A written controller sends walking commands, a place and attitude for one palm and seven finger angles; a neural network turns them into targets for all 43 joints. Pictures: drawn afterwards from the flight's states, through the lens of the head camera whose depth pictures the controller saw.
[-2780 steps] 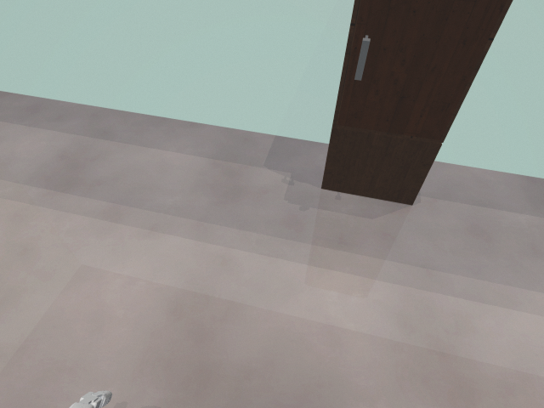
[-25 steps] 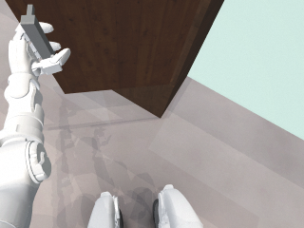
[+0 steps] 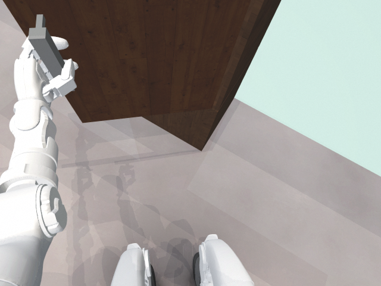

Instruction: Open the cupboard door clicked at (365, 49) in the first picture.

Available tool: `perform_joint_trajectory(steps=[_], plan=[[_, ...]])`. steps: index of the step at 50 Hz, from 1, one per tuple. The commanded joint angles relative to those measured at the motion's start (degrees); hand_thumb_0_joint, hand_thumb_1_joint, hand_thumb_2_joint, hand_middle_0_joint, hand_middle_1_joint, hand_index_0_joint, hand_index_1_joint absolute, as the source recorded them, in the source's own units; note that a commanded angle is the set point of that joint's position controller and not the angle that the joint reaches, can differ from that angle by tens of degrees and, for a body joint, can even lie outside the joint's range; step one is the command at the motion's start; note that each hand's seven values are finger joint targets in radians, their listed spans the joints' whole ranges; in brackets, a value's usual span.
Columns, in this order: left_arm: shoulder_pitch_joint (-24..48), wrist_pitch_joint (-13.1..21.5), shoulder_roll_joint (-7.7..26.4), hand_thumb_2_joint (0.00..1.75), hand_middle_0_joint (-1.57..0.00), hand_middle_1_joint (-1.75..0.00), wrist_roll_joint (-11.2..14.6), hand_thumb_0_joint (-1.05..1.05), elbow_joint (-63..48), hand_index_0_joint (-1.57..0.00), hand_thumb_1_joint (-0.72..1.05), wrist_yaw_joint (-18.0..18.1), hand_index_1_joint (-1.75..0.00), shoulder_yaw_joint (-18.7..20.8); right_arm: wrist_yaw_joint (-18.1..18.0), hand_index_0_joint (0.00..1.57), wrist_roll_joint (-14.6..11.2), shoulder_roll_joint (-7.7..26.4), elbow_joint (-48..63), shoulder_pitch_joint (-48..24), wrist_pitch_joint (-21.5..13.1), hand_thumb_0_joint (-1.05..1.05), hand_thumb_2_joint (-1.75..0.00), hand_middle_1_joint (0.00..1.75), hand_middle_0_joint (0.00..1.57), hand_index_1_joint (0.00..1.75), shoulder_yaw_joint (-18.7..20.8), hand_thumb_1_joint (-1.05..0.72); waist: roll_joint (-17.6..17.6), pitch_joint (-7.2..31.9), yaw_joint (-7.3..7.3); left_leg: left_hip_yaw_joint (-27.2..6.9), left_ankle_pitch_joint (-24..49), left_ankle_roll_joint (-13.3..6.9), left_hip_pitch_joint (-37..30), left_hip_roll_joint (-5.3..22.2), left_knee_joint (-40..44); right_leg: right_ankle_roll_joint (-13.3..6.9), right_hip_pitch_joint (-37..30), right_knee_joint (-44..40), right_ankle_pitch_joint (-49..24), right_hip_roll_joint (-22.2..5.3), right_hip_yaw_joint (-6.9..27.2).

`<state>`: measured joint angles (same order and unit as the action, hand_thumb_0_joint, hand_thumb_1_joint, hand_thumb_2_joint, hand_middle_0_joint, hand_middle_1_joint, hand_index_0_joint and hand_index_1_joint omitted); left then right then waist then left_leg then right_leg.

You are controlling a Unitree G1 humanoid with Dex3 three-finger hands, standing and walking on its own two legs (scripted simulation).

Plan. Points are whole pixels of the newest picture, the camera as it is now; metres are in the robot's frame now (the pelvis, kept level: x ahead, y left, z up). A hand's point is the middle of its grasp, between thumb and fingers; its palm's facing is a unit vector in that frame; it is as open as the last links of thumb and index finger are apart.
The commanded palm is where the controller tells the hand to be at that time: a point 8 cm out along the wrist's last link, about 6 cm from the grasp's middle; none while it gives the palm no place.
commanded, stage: pull the door open along its arc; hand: left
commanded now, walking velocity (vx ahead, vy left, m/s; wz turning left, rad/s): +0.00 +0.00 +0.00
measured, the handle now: (55, 55) +0.57 +0.22 +0.06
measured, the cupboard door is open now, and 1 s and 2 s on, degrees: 41 80 80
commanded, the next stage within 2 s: open thumb and fingers to let go in 0.74 s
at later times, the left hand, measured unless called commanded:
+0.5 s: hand (102, 145) +0.37 +0.13 +0.06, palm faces +0.35 -0.93 +0.08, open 6.5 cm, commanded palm +0.30 +0.18 +0.05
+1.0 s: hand (146, 178) +0.31 +0.06 +0.05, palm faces +0.49 -0.87 -0.03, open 6.6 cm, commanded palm +0.26 +0.10 +0.05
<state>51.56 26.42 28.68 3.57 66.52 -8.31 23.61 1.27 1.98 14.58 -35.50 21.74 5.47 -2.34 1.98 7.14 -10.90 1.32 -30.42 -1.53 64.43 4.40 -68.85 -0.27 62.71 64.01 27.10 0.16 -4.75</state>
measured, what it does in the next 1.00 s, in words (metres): shifts its weight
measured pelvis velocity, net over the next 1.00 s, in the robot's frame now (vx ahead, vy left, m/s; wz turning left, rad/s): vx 0.01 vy -0.06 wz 0.10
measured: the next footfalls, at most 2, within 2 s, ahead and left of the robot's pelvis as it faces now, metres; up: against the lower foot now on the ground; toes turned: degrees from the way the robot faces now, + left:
none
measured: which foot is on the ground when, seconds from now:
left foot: down 0.00-1.00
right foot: down 0.00-1.00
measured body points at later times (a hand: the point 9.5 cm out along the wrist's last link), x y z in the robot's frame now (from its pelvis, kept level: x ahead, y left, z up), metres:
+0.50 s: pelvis +0.02 +0.00 +0.02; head +0.10 +0.01 +0.46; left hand +0.35 +0.18 +0.06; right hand +0.16 -0.23 -0.09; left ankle +0.01 +0.10 -0.64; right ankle +0.02 -0.12 -0.64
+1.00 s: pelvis +0.01 -0.06 +0.02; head +0.07 -0.07 +0.46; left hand +0.28 +0.10 +0.06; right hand +0.20 -0.25 -0.10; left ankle +0.01 +0.10 -0.64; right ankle +0.02 -0.12 -0.64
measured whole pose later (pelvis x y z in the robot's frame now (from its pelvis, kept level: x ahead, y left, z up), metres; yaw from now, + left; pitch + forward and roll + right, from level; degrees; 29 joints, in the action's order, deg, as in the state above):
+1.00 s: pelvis +0.01 -0.06 +0.02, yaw +6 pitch +16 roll +1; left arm -0.4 22.6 -6.4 -6.5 17.8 34.1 -8.5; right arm 0.7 5.5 10.1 -34.8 9.1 -1.3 0.0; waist 1.1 9.1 0.3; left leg -1.5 -28.5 3.0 49.7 2.1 -62.5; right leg -4.4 49.3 64.0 30.6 -1.8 -7.5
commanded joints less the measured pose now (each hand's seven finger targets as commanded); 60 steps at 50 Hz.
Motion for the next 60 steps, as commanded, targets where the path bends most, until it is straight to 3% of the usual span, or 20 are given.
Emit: perform_joint_trajectory(steps=[1,4,7,13,14,16,19,20,22,24,25,28,33,37,40,42,46,50,57,60], plan=[[14.0,4.2,9.3,0.9,-0.4,-1.35,1.8,0.0,-13.6,-0.4,0.9,-1.7,-1.35,0.0,-0.3,0.2,-0.3,10.5,3.2,9.5,-0.7,0.0,-0.9,0.3,0.2,0.3,4.3,-0.9,6.7,31.0,1.99,-4.0,29.4,0.5,-25.7,-2.4,8.0,-0.8,-14.9,-6.3,-22.0,2.7,1.6],[7.4,3.6,6.5,0.9,-0.4,-1.35,3.0,0.0,-16.7,-0.4,0.9,-1.9,-1.35,-1.3,-0.1,0.2,-0.9,10.1,4.6,8.4,-0.6,0.0,-0.9,0.3,0.2,0.3,4.6,-0.9,3.5,29.7,3.15,-2.9,27.7,0.3,-23.7,-2.9,9.2,-0.7,-18.8,-7.3,-23.1,2.7,1.8],[-0.1,3.5,3.1,0.9,-0.4,-1.35,4.1,0.0,-22.0,-0.4,0.9,-1.7,-1.35,-2.8,0.3,0.2,-1.4,9.5,5.7,7.2,-0.8,0.0,-0.9,0.3,0.2,0.3,5.2,-0.9,3.7,30.3,4.66,-2.1,29.7,0.3,-24.8,-3.0,10.1,-0.7,-20.9,-7.8,-25.6,2.6,1.9],[-18.1,2.9,-8.1,0.9,-0.4,-1.35,6.5,0.0,-34.3,-0.4,0.9,-0.3,-1.35,-9.8,1.3,0.2,-2.4,8.3,8.2,3.5,-1.9,0.0,-0.9,0.3,0.2,0.3,6.0,-0.9,1.3,25.7,6.71,-1.1,29.8,0.6,-25.8,-3.0,12.5,-0.7,-22.9,-9.1,-25.8,2.4,1.0],[-18.8,2.4,-10.0,0.9,-0.4,-1.35,11.0,0.0,-37.4,-0.4,0.9,8.5,-1.35,-2.0,1.2,0.2,-1.8,7.1,8.9,1.5,-2.5,0.0,-0.9,0.3,0.2,0.3,5.8,-0.9,-1.0,23.8,10.52,-0.7,28.9,1.1,-23.4,-3.2,13.8,-0.5,-24.2,-9.5,-24.6,2.2,0.1],[-24.7,1.8,-17.5,0.9,-0.4,-1.35,8.2,0.0,-41.0,-0.4,0.9,15.9,-1.35,-9.7,2.0,0.2,-1.3,6.4,9.0,-0.1,-3.6,0.0,-0.9,0.3,0.2,0.3,5.5,-0.9,1.2,21.5,9.28,-1.2,28.8,1.7,-24.7,-2.8,14.1,-0.5,-22.1,-9.2,-22.9,2.0,-0.4],[-32.6,1.8,-19.8,0.9,-0.4,-1.35,4.2,0.0,-46.8,-0.4,0.9,24.2,-1.35,-11.1,3.0,0.2,0.0,5.9,9.4,-1.0,-3.9,0.0,-0.9,0.3,0.2,0.3,5.9,-0.9,-2.3,22.5,10.63,-0.7,30.6,2.0,-24.5,-2.9,14.0,-0.9,-25.1,-8.3,-25.2,1.6,-0.3],[-33.8,2.1,-19.8,0.9,-0.4,-1.35,1.9,0.0,-49.4,-0.4,0.9,26.9,-1.35,-12.0,3.0,0.2,0.5,5.6,9.8,-1.6,-4.0,0.0,-0.9,0.3,0.2,0.3,5.9,-0.9,-2.1,22.7,10.93,-0.8,31.3,2.0,-24.3,-2.9,13.8,-1.0,-25.7,-7.9,-26.0,1.5,0.0],[-38.2,1.7,-24.7,0.9,-0.4,-1.35,-1.9,0.0,-52.2,-0.4,0.9,31.7,-1.35,-16.7,3.6,0.2,1.0,4.5,10.4,-3.4,-4.0,0.0,-0.9,0.3,0.2,0.3,5.7,-0.9,-0.7,21.6,11.4,-0.6,31.1,2.1,-24.8,-3.0,14.2,-1.2,-25.8,-7.7,-25.8,1.0,-0.1],[-42.9,1.5,-26.7,0.9,-0.4,-1.35,-5.0,0.0,-55.7,-0.4,0.9,35.3,-1.35,-19.4,3.8,0.2,1.2,3.9,11.2,-5.1,-4.0,0.0,-0.9,0.3,0.2,0.3,5.8,-0.9,-1.5,21.5,12.24,-0.6,29.6,2.2,-25.2,-3.2,14.7,-1.5,-27.0,-7.9,-25.0,0.9,0.0],[-44.6,1.3,-26.7,0.9,-0.4,-1.35,-6.1,0.0,-56.6,-0.4,0.9,37.0,-1.35,-19.7,3.6,0.2,1.5,3.9,11.6,-5.7,-4.1,0.0,-0.9,0.3,0.2,0.3,5.9,-0.9,-4.0,21.2,11.95,-0.7,28.4,1.8,-24.5,-3.4,14.4,-1.5,-27.8,-8.4,-25.3,0.9,0.2],[-51.1,0.6,-29.7,0.9,-0.4,-1.35,-7.6,0.0,-59.9,-0.4,0.9,40.6,-1.35,-21.8,2.9,0.2,1.7,2.2,12.2,-8.8,-4.7,0.0,-0.9,0.3,0.2,0.3,5.2,-0.9,-5.6,19.9,13.09,-0.4,24.1,1.9,-23.4,-4.1,15.4,-1.5,-30.7,-9.5,-24.2,0.4,0.6],[-57.8,-0.5,-32.2,0.9,-0.4,-1.35,-9.8,0.0,-64.6,-0.4,0.9,41.5,-1.35,-26.4,1.2,0.2,2.4,0.3,12.5,-12.5,-5.8,0.0,-0.9,0.3,0.2,0.3,4.2,-0.9,-5.7,16.5,12.84,-0.2,19.9,1.7,-23.0,-4.8,15.4,-1.5,-31.3,-11.5,-22.6,-0.1,1.9],[-52.6,-1.2,-36.7,0.9,-0.4,-1.35,-12.1,0.0,-63.5,-0.4,0.9,42.3,-1.35,-32.1,0.4,0.2,3.0,-0.3,11.3,-14.4,-7.3,0.0,-0.9,0.3,0.2,0.3,3.7,-0.9,-4.3,12.9,10.96,-0.9,16.4,1.5,-22.1,-5.0,14.1,-1.3,-27.1,-12.2,-18.4,-0.7,2.4],[-48.0,-1.6,-40.4,0.9,-0.4,-1.35,-12.4,0.0,-63.1,-0.4,0.9,42.9,-1.35,-35.8,0.2,0.2,3.3,-0.3,10.5,-14.9,-8.8,0.0,-0.9,0.3,0.2,0.3,3.6,-0.9,-3.9,13.4,9.42,-1.3,15.3,1.4,-22.4,-5.1,12.8,-1.2,-25.0,-12.5,-16.7,-0.9,2.6],[-41.0,-1.4,-39.6,0.9,-0.4,-1.35,-12.3,0.0,-61.5,-0.4,0.9,43.5,-1.35,-35.6,0.0,0.2,3.5,0.1,9.0,-14.8,-9.5,0.0,-0.9,0.3,0.2,0.3,3.7,-0.9,-5.0,13.8,7.9,-1.7,14.2,1.3,-21.5,-5.1,11.5,-0.8,-23.7,-12.6,-16.1,-1.5,3.4],[-42.3,-0.8,-35.8,0.78,-0.38,-1.32,-11.4,0.0,-59.6,-0.38,0.62,43.0,-1.32,-31.7,-0.9,0.2,3.5,0.0,8.5,-14.5,-9.8,0.0,-0.9,0.3,0.2,0.3,4.3,-0.9,-7.6,17.9,9.63,-1.6,13.7,1.6,-18.7,-5.7,10.5,0.2,-29.0,-13.5,-19.1,-3.2,7.2],[-42.8,-0.2,-34.9,0.66,-0.36,-1.29,-10.4,0.0,-60.9,-0.36,0.34,41.5,-1.29,-31.5,-1.2,0.2,3.1,0.2,8.6,-13.8,-9.7,0.0,-0.9,0.3,0.2,0.3,4.8,-0.9,-9.0,19.9,9.75,-1.7,14.0,1.6,-17.1,-5.8,10.3,0.9,-33.2,-14.4,-22.7,-4.4,9.7],[-39.7,1.5,-35.6,0.45,-0.32,-1.24,-8.9,0.0,-60.2,-0.32,-0.15,40.5,-1.24,-32.4,-1.4,0.2,2.8,0.6,7.7,-14.0,-10.4,0.0,-0.9,0.3,0.2,0.3,5.1,-0.9,-9.7,17.2,8.79,-2.1,10.7,1.5,-15.7,-5.7,10.3,1.3,-31.0,-16.2,-16.5,-5.2,11.1],[-39.9,2.0,-34.0,0.36,-0.31,-1.22,-8.8,0.0,-59.3,-0.31,-0.36,40.8,-1.22,-30.6,-1.4,0.2,2.8,0.9,7.6,-14.0,-10.6,0.0,-0.9,0.3,0.2,0.3,5.2,-0.9,-9.4,17.4,9.35,-2.3,10.0,1.4,-15.0,-5.8,10.3,1.0,-30.9,-16.5,-13.9,-5.1,11.5]])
